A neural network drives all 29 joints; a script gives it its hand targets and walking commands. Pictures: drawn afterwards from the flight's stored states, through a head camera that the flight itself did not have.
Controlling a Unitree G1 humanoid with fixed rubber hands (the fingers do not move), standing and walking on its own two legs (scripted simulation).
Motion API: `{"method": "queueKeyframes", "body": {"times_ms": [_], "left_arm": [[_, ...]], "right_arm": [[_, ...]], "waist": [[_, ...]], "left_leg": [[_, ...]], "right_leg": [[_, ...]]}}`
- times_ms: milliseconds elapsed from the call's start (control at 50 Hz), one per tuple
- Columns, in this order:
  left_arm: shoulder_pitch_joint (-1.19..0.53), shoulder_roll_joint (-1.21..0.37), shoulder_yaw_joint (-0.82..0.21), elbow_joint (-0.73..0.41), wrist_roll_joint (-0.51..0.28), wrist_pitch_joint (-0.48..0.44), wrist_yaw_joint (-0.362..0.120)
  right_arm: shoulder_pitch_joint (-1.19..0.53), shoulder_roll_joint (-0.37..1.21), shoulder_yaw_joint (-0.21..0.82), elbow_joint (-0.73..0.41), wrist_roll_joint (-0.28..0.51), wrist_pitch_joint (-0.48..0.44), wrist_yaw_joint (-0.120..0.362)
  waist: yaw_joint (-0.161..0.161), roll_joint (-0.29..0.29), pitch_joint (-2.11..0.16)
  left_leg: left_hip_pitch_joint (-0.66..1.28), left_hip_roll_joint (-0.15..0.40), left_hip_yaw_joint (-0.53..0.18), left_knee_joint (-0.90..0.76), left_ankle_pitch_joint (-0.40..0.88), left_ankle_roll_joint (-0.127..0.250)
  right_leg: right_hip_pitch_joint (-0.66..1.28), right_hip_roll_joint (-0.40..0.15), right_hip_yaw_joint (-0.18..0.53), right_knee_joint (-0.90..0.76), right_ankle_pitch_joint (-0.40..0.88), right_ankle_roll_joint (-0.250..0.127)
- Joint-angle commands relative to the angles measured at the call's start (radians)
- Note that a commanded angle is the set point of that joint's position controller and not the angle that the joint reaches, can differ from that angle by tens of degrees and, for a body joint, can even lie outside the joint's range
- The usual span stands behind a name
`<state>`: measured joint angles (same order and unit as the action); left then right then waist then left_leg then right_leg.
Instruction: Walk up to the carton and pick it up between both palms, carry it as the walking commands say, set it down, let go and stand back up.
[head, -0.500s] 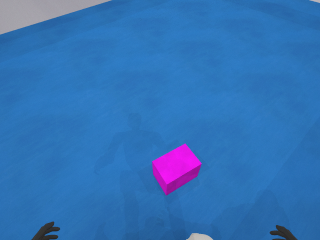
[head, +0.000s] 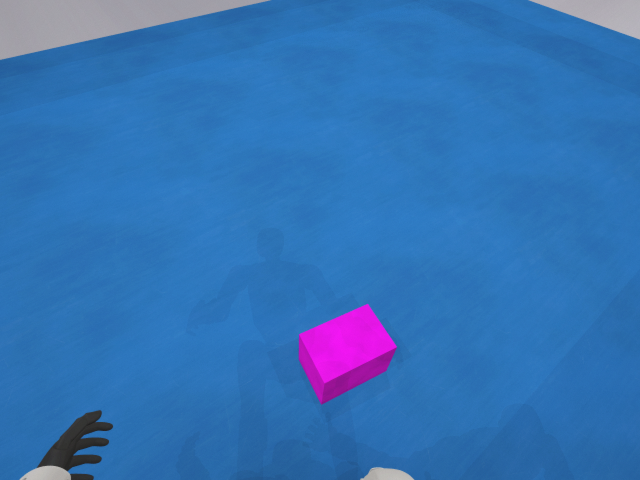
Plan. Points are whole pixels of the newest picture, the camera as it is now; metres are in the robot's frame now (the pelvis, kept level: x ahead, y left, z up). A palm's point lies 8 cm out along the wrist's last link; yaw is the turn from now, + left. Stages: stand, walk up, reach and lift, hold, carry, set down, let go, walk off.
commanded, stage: walk up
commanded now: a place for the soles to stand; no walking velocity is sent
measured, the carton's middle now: (344, 353) +0.58 -0.10 -0.68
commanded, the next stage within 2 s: none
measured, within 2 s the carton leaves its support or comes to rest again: neither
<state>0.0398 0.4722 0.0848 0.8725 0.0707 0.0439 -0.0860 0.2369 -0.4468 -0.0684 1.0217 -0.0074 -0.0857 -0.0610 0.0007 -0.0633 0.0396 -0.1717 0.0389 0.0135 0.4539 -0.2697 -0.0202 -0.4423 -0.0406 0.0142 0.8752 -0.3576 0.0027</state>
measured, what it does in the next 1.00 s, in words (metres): steps to the right, turning left: right foot, then left foot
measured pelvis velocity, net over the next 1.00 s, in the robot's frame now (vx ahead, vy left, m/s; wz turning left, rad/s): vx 0.19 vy -0.31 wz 0.39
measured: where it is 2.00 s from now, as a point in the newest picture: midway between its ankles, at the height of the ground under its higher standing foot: outside the picture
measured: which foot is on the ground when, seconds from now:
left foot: down 0.00-0.20, up 0.22-0.42, down 0.44-0.82, up 0.84-1.00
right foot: up 0.00-0.18, down 0.20-0.44, up 0.46-0.78, down 0.80-1.00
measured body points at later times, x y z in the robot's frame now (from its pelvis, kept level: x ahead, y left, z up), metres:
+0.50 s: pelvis +0.08 -0.14 -0.03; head +0.10 -0.10 +0.42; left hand +0.11 +0.22 -0.13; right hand +0.22 -0.50 -0.08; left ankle +0.12 -0.05 -0.74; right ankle +0.11 -0.25 -0.71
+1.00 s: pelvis +0.19 -0.31 -0.04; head +0.22 -0.29 +0.41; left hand +0.16 +0.04 -0.13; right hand +0.40 -0.62 -0.12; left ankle +0.17 -0.18 -0.71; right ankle +0.25 -0.42 -0.74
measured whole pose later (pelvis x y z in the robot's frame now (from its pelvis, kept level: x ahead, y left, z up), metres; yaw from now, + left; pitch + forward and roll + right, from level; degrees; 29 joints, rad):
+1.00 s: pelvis +0.19 -0.31 -0.04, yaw +22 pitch -1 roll +0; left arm 0.22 0.46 0.10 0.73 0.02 0.01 -0.03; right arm 0.31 -0.52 -0.05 0.82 -0.02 -0.08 -0.07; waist 0.04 -0.02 0.09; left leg -0.56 -0.01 -0.03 1.08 -0.53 0.04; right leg -0.43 -0.07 -0.08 0.88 -0.44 -0.02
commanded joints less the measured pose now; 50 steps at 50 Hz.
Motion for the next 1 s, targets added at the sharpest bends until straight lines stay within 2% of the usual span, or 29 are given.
{"method": "queueKeyframes", "body": {"times_ms": [0,120,160,180,200,220,240,260,300,340,380,400,420,440,460,480,500,540,580,680,740,760,780,800,820,840,880,920,980], "left_arm": [[-0.070,0.140,0.053,-0.154,0.011,0.007,-0.032],[-0.088,0.166,0.082,-0.242,-0.002,0.018,-0.050],[0.041,0.173,0.099,-0.217,-0.006,0.016,-0.043],[0.171,0.218,0.120,-0.178,-0.001,0.010,-0.032],[0.297,0.312,0.145,-0.179,0.018,0.000,-0.019],[0.229,0.371,0.144,-0.211,0.005,-0.006,-0.014],[0.171,0.335,0.139,-0.224,-0.009,-0.007,-0.010],[0.125,0.293,0.133,-0.232,-0.019,-0.008,-0.003],[0.063,0.232,0.121,-0.257,-0.021,-0.004,0.002],[0.086,0.197,0.103,-0.278,-0.006,0.001,-0.003],[0.060,0.184,0.090,-0.305,-0.003,0.012,-0.007],[0.058,0.161,0.078,-0.315,-0.004,0.023,-0.006],[0.076,0.104,0.057,-0.334,-0.004,0.027,-0.001],[0.085,0.027,0.036,-0.367,-0.004,0.025,0.006],[0.129,0.119,0.052,-0.372,0.001,0.046,0.012],[0.129,0.191,0.071,-0.349,-0.004,0.053,0.015],[0.162,0.196,0.079,-0.340,-0.006,0.049,0.012],[0.219,0.192,0.088,-0.305,0.007,0.042,0.010],[0.246,0.177,0.088,-0.289,0.003,0.040,-0.001],[0.170,0.163,0.093,-0.314,0.000,0.040,-0.015],[0.194,0.158,0.096,-0.287,-0.015,0.026,-0.003],[0.235,0.156,0.101,-0.267,-0.019,0.020,0.003],[0.310,0.170,0.114,-0.231,-0.016,0.009,0.011],[0.389,0.233,0.127,-0.221,0.001,-0.003,0.020],[0.297,0.348,0.139,-0.256,-0.012,-0.009,0.027],[0.240,0.342,0.137,-0.256,-0.031,-0.018,0.028],[0.189,0.269,0.119,-0.227,-0.044,-0.028,0.047],[0.176,0.231,0.098,-0.205,-0.045,-0.042,0.059],[0.203,0.235,0.072,-0.174,-0.054,-0.068,0.070]], "right_arm": [[0.045,-0.309,-0.073,-0.084,-0.009,-0.021,-0.031],[0.096,-0.382,-0.088,-0.159,-0.027,-0.019,-0.038],[0.065,-0.371,-0.080,-0.184,-0.028,-0.008,-0.038],[0.086,-0.303,-0.055,-0.196,-0.038,-0.003,-0.041],[0.115,-0.218,-0.021,-0.224,-0.023,-0.002,-0.044],[0.074,-0.236,-0.015,-0.236,-0.007,0.009,-0.058],[0.063,-0.292,-0.031,-0.216,0.009,0.009,-0.062],[0.118,-0.296,-0.038,-0.190,0.007,0.004,-0.055],[0.207,-0.297,-0.048,-0.142,-0.005,0.001,-0.043],[0.221,-0.265,-0.050,-0.142,-0.009,-0.002,-0.032],[0.287,-0.237,-0.052,-0.140,-0.002,-0.010,-0.033],[0.359,-0.237,-0.058,-0.127,-0.009,-0.019,-0.037],[0.413,-0.287,-0.081,-0.129,-0.027,-0.025,-0.049],[0.443,-0.385,-0.108,-0.158,-0.049,-0.030,-0.068],[0.355,-0.438,-0.113,-0.225,-0.018,-0.030,-0.077],[0.274,-0.406,-0.101,-0.240,0.000,-0.030,-0.079],[0.234,-0.382,-0.094,-0.244,-0.004,-0.032,-0.076],[0.206,-0.318,-0.082,-0.255,-0.016,-0.035,-0.066],[0.223,-0.319,-0.083,-0.262,-0.021,-0.036,-0.054],[0.246,-0.379,-0.101,-0.293,-0.030,-0.030,-0.054],[0.171,-0.389,-0.094,-0.308,-0.033,-0.015,-0.045],[0.142,-0.384,-0.087,-0.309,-0.032,-0.007,-0.042],[0.162,-0.337,-0.068,-0.299,-0.041,0.004,-0.039],[0.174,-0.243,-0.036,-0.303,-0.033,0.008,-0.044],[0.105,-0.216,-0.029,-0.338,-0.007,0.008,-0.062],[0.081,-0.276,-0.040,-0.314,0.010,0.012,-0.074],[0.149,-0.287,-0.040,-0.240,0.002,0.002,-0.055],[0.181,-0.271,-0.036,-0.216,-0.011,-0.004,-0.026],[0.118,-0.222,-0.018,-0.251,-0.005,0.001,0.010]], "waist": [[-0.014,0.132,0.011],[-0.015,0.244,-0.022],[0.058,0.229,-0.046],[0.113,0.092,-0.079],[0.189,-0.218,-0.110],[0.155,-0.226,-0.109],[0.119,-0.113,-0.079],[0.076,-0.091,-0.043],[0.030,-0.135,0.021],[0.042,-0.145,0.037],[0.000,-0.134,0.024],[-0.036,-0.077,-0.009],[-0.069,0.032,-0.044],[-0.085,0.272,-0.033],[-0.054,0.143,-0.037],[-0.028,0.005,-0.005],[-0.001,0.038,0.007],[0.009,0.118,-0.001],[0.005,0.166,-0.007],[-0.031,0.240,0.006],[-0.006,0.316,-0.019],[0.031,0.298,-0.024],[0.068,0.196,-0.048],[0.125,-0.043,-0.032],[0.110,-0.281,-0.012],[0.084,-0.129,0.004],[0.039,-0.051,0.033],[0.030,-0.088,0.034],[0.038,-0.104,0.000]], "left_leg": [[0.081,0.283,-0.300,-0.145,0.090,0.226],[-0.138,0.231,-0.215,-0.046,0.098,0.209],[-0.264,0.188,-0.159,0.082,0.108,0.178],[-0.380,0.109,-0.088,0.286,0.037,0.142],[-0.588,-0.036,-0.013,0.620,-0.183,0.093],[-0.652,-0.054,-0.060,0.754,-0.349,0.084],[-0.576,0.003,-0.103,0.779,-0.297,0.084],[-0.540,0.025,-0.080,0.753,-0.263,0.069],[-0.437,0.044,0.004,0.608,-0.215,0.042],[-0.312,0.005,0.064,0.468,-0.205,0.038],[-0.150,-0.004,0.069,0.290,-0.107,0.059],[0.004,-0.002,0.043,0.156,-0.022,0.072],[0.173,0.049,-0.078,0.106,-0.058,0.090],[0.222,0.287,-0.521,-0.074,-0.233,0.144],[0.092,0.485,-0.855,-0.215,-0.399,0.225],[0.012,0.439,-0.747,-0.162,-0.381,0.251],[-0.025,0.377,-0.624,-0.108,-0.316,0.245],[-0.106,0.266,-0.409,-0.036,-0.158,0.223],[-0.171,0.218,-0.301,0.023,-0.002,0.223],[-0.238,0.203,-0.282,0.078,-0.064,0.233],[-0.331,0.178,-0.264,0.130,-0.067,0.226],[-0.392,0.158,-0.225,0.182,-0.063,0.208],[-0.462,0.105,-0.173,0.342,-0.097,0.175],[-0.557,-0.016,-0.134,0.613,-0.155,0.123],[-0.705,-0.112,-0.062,0.766,-0.373,0.072],[-0.655,-0.062,-0.175,0.852,-0.330,0.061],[-0.588,-0.009,-0.122,0.798,-0.262,0.053],[-0.508,-0.013,-0.080,0.693,-0.249,0.056],[-0.432,-0.022,-0.057,0.549,-0.254,0.063]], "right_leg": [[-0.240,-0.080,0.092,0.099,-0.003,0.012],[0.010,-0.029,0.004,-0.062,-0.060,0.008],[0.227,0.024,-0.059,-0.211,-0.015,-0.005],[0.409,0.054,-0.052,-0.284,-0.022,-0.020],[0.506,-0.180,0.295,-0.524,-0.251,-0.096],[0.387,-0.355,0.539,-0.650,-0.382,-0.166],[0.295,-0.324,0.471,-0.634,-0.386,-0.223],[0.248,-0.294,0.388,-0.599,-0.371,-0.243],[0.147,-0.218,0.213,-0.536,-0.233,-0.247],[0.058,-0.213,0.156,-0.523,-0.142,-0.267],[-0.004,-0.202,0.101,-0.462,-0.112,-0.258],[-0.082,-0.164,0.048,-0.333,-0.187,-0.222],[-0.216,-0.119,-0.004,-0.140,-0.219,-0.156],[-0.390,0.006,-0.096,0.164,-0.213,-0.070],[-0.454,-0.009,0.063,0.302,-0.206,-0.024],[-0.389,-0.067,0.113,0.344,-0.132,-0.009],[-0.376,-0.081,0.110,0.368,-0.088,-0.006],[-0.305,-0.083,0.097,0.373,-0.026,-0.001],[-0.239,-0.070,0.081,0.328,-0.006,0.009],[-0.197,-0.052,0.027,0.200,-0.076,0.003],[-0.045,-0.005,-0.056,0.081,-0.140,-0.014],[0.060,0.028,-0.107,-0.031,-0.101,-0.021],[0.195,0.071,-0.114,-0.128,-0.121,-0.019],[0.224,-0.045,0.113,-0.323,-0.250,-0.060],[0.129,-0.332,0.583,-0.551,-0.314,-0.161],[0.102,-0.338,0.601,-0.556,-0.225,-0.218],[0.090,-0.285,0.422,-0.431,-0.201,-0.251],[0.085,-0.258,0.331,-0.374,-0.018,-0.243],[0.140,-0.296,0.286,-0.325,0.283,-0.247]]}}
